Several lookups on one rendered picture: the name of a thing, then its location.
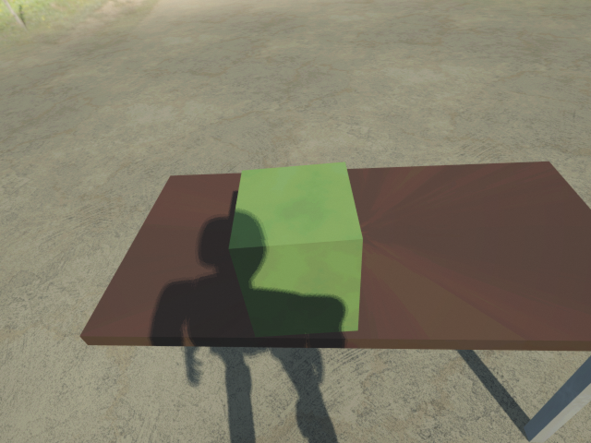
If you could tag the table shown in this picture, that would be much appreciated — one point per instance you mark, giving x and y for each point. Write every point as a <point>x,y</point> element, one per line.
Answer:
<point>491,256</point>

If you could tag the carton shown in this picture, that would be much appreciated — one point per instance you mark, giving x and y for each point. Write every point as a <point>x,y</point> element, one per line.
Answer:
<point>296,246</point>

